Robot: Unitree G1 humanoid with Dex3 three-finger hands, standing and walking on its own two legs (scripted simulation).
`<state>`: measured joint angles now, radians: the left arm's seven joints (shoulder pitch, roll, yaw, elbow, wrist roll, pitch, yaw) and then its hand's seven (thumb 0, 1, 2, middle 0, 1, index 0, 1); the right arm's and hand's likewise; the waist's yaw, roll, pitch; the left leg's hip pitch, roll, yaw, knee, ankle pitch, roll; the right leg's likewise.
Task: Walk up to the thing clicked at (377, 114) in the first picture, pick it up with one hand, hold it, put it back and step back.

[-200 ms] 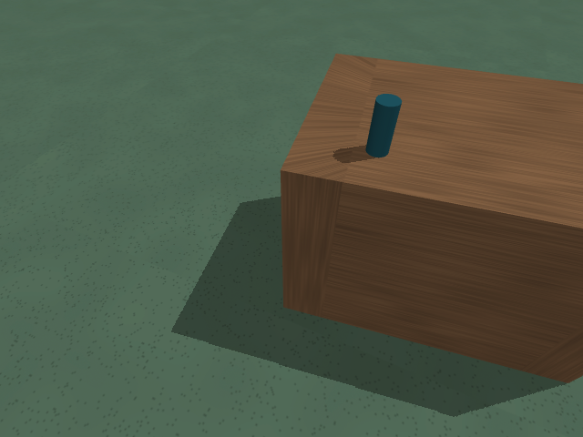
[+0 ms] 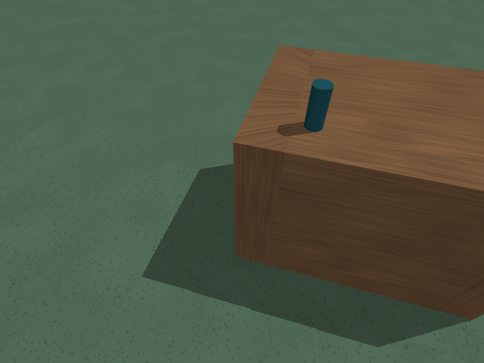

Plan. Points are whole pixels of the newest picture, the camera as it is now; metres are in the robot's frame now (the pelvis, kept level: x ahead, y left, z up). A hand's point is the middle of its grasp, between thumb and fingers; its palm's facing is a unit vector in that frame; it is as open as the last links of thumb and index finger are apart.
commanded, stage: stand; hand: right
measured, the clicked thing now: (317, 106) +0.79 -0.22 -0.01
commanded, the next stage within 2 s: walk up in 0.92 s
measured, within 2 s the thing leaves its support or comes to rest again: neither
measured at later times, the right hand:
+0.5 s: hand out of the picture +0.08 -0.25 -0.16, palm faces -0.03 +0.94 -0.33, open 7.4 cm
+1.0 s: hand out of the picture +0.09 -0.26 -0.16, palm faces -0.03 +0.94 -0.33, open 7.4 cm
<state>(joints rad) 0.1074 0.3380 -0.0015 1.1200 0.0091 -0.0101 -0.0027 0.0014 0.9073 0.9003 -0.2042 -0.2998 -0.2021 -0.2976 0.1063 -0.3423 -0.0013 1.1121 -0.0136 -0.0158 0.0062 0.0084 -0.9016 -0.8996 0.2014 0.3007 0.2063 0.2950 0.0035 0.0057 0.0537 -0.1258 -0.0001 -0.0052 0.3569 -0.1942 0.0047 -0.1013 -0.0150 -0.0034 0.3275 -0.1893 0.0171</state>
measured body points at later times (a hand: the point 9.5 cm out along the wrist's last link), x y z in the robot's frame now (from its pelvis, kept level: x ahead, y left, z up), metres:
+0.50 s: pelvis +0.00 +0.00 +0.00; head +0.01 +0.00 +0.45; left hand +0.07 +0.30 -0.13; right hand +0.08 -0.30 -0.13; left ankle +0.00 +0.12 -0.75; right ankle -0.01 -0.13 -0.75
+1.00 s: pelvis +0.01 +0.00 +0.00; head +0.01 +0.00 +0.45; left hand +0.07 +0.30 -0.13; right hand +0.09 -0.31 -0.13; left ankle +0.00 +0.11 -0.74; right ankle -0.01 -0.13 -0.75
